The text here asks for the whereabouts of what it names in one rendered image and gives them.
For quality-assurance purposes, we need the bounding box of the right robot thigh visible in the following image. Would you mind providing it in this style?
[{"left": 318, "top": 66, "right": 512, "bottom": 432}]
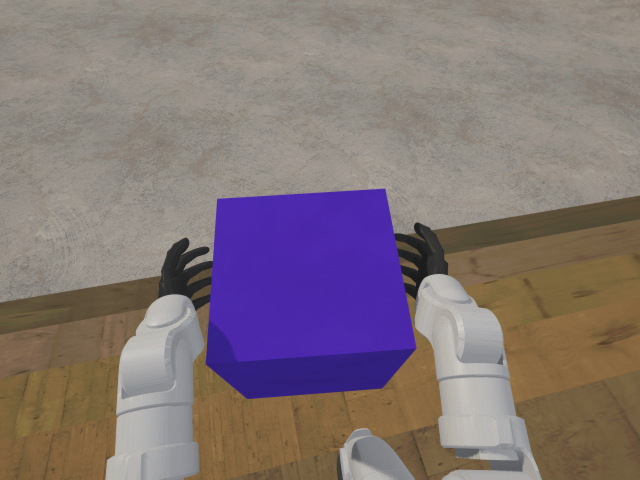
[{"left": 340, "top": 436, "right": 415, "bottom": 480}]

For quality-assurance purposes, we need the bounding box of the robot right shin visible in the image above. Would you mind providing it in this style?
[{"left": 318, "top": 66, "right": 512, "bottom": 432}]
[{"left": 346, "top": 428, "right": 373, "bottom": 444}]

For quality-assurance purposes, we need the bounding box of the left robot forearm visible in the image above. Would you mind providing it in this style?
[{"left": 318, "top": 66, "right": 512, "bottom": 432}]
[{"left": 105, "top": 294, "right": 205, "bottom": 480}]

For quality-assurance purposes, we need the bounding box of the right robot hand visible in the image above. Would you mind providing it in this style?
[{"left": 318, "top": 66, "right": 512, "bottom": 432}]
[{"left": 394, "top": 222, "right": 448, "bottom": 301}]

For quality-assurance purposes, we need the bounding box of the right robot forearm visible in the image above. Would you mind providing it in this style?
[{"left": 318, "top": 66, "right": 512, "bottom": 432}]
[{"left": 414, "top": 274, "right": 542, "bottom": 480}]

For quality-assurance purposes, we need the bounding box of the left robot hand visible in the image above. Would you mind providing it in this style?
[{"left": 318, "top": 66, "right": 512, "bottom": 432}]
[{"left": 158, "top": 238, "right": 213, "bottom": 311}]

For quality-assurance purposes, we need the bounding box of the carton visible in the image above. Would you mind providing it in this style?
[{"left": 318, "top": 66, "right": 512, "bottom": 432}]
[{"left": 206, "top": 189, "right": 417, "bottom": 399}]

